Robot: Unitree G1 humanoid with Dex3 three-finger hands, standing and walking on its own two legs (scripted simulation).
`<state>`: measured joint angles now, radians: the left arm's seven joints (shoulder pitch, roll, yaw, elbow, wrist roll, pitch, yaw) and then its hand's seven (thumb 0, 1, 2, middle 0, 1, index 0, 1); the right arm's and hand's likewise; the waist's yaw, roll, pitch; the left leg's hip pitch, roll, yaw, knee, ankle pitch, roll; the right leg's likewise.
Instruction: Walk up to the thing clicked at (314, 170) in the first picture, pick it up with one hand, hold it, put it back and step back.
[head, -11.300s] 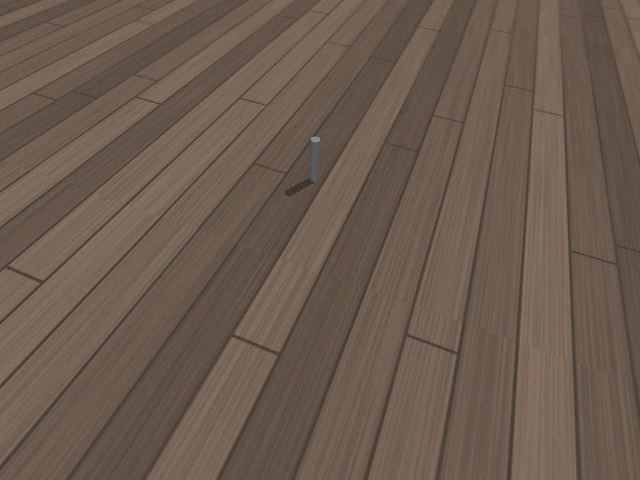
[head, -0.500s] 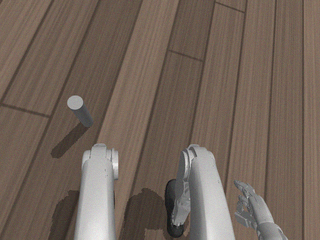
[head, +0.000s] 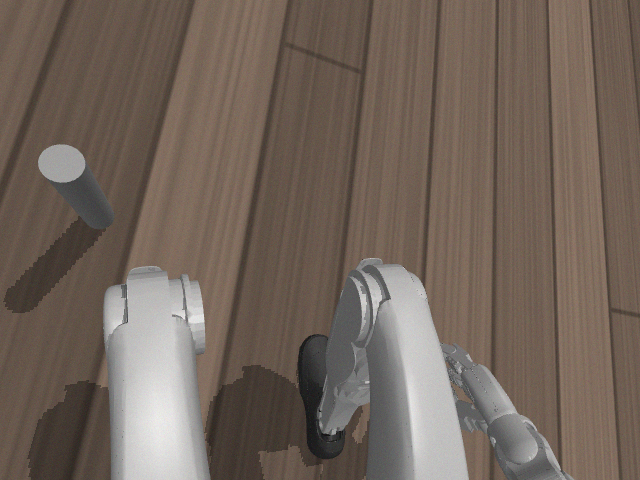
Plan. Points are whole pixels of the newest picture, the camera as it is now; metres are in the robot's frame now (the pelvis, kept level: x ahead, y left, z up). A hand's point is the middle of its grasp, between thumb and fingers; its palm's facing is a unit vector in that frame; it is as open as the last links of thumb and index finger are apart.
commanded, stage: approach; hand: left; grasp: from the side
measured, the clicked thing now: (84, 195) +0.44 +0.26 -0.21
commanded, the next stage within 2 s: close in in 0.10 s
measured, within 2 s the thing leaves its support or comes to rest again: neither
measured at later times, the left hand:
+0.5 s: hand (51, 220) +0.40 +0.29 -0.19, palm faces +0.19 -0.98 +0.04, open 17.7 cm
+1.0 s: hand (85, 217) +0.41 +0.25 -0.20, palm faces +0.17 -0.99 +0.01, open 17.4 cm
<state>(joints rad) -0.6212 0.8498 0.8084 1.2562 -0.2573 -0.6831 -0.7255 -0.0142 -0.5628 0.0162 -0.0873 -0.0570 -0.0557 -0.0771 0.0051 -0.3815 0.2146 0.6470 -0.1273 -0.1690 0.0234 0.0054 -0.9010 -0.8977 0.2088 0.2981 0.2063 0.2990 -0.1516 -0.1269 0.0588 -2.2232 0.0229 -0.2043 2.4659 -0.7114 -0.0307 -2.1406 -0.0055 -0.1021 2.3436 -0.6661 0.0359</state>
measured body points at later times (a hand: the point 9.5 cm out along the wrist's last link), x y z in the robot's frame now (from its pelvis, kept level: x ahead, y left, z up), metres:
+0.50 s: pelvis -0.01 +0.01 -0.04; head +0.21 +0.16 +0.32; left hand +0.38 +0.34 -0.19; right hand +0.17 -0.25 -0.09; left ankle +0.08 +0.13 -0.29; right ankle +0.11 -0.13 -0.29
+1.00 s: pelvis -0.01 +0.02 -0.04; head +0.21 +0.18 +0.31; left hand +0.39 +0.31 -0.20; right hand +0.14 -0.24 -0.09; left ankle +0.08 +0.13 -0.29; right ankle +0.11 -0.13 -0.29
